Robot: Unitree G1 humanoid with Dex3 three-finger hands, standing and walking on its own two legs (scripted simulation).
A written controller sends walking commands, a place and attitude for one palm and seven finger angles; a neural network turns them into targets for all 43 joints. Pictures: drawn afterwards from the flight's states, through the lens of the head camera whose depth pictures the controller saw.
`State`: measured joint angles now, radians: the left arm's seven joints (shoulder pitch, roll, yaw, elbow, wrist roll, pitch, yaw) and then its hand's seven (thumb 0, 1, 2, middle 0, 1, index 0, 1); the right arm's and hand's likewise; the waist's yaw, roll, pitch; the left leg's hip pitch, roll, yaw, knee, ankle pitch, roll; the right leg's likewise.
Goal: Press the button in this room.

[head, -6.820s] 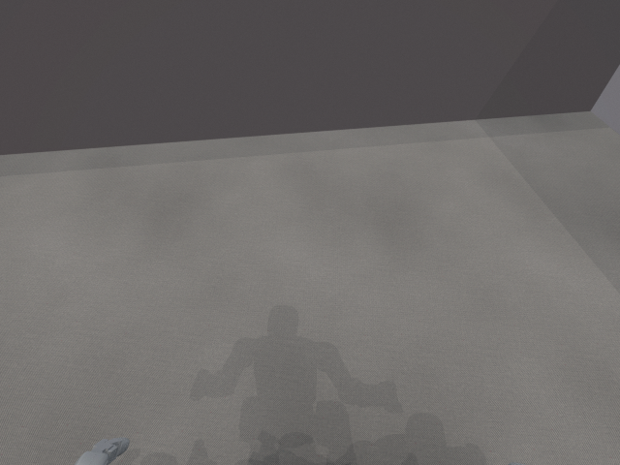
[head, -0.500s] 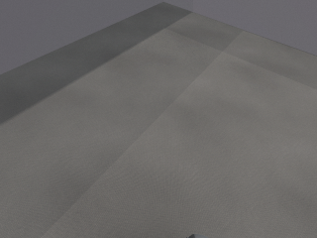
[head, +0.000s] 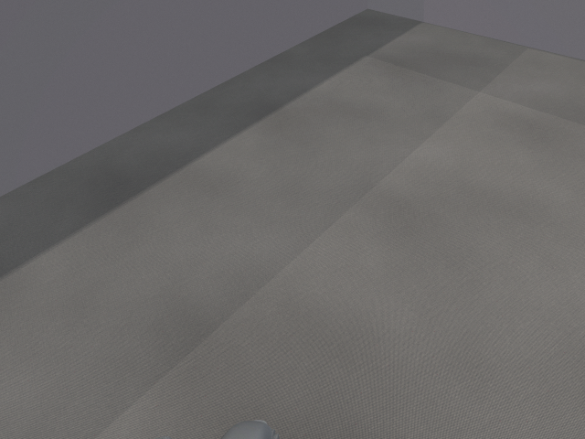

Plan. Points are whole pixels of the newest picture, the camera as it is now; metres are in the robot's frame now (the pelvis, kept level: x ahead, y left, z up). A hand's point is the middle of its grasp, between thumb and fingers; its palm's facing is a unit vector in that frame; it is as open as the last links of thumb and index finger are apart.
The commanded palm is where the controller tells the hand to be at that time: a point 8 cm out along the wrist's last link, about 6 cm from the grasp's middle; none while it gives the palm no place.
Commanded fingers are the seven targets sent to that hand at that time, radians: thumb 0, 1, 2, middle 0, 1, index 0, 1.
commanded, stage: turn or walk to find it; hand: left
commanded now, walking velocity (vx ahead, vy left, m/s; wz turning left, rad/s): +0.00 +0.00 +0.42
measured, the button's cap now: out of the picture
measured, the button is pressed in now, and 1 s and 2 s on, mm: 0 0 0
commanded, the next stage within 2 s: none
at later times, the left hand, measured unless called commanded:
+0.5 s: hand out of the picture -0.06 +0.27 -0.18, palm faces +0.29 -0.93 -0.24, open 7.3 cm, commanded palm none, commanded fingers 0.00 0.90 0.90 -0.20 -0.30 -0.20 -0.30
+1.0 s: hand out of the picture -0.06 +0.20 -0.14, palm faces +0.43 -0.86 -0.28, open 7.3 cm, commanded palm none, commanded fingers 0.00 0.90 0.90 -0.20 -0.30 -0.20 -0.30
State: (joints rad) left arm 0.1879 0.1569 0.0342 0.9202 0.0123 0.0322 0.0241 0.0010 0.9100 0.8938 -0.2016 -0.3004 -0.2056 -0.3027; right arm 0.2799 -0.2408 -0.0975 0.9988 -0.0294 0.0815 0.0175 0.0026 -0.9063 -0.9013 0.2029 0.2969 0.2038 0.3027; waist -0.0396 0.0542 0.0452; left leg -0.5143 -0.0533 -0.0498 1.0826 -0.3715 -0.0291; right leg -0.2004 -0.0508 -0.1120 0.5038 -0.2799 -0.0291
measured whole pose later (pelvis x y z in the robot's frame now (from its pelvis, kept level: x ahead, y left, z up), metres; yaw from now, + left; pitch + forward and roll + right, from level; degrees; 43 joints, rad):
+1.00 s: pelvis -0.06 -0.01 +0.00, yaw +26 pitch -2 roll +2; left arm 0.19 0.15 0.03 0.92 0.01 0.02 0.02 0.00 0.91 0.89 -0.20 -0.30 -0.21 -0.30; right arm 0.27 -0.25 -0.10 1.00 -0.03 0.08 0.02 0.00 -0.91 -0.90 0.20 0.30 0.20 0.30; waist -0.04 0.06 0.06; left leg -0.50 -0.02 -0.06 1.16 -0.36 -0.04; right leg -0.20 -0.06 -0.15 0.50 -0.28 -0.04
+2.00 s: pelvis -0.12 -0.04 +0.00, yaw +50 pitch -1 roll +1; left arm 0.15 0.16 0.03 0.91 0.01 0.03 0.02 0.00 0.91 0.89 -0.20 -0.30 -0.20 -0.30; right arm 0.29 -0.24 -0.09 1.00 -0.03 0.08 0.01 0.00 -0.91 -0.90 0.20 0.30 0.20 0.30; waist -0.05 0.06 0.05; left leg -0.46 -0.08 -0.08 0.92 -0.41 -0.01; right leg -0.22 -0.03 -0.09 0.54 -0.30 -0.04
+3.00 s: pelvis -0.15 -0.09 -0.01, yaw +75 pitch -1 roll +1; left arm 0.13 0.17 0.03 0.90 0.01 0.02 0.02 0.00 0.91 0.89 -0.20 -0.30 -0.20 -0.30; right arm 0.27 -0.23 -0.08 0.99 -0.02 0.06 0.00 0.00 -0.90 -0.90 0.20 0.30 0.21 0.30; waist -0.05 0.06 0.07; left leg -0.40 -0.07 -0.09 0.79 -0.42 -0.01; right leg -0.25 -0.03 -0.08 0.57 -0.30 -0.04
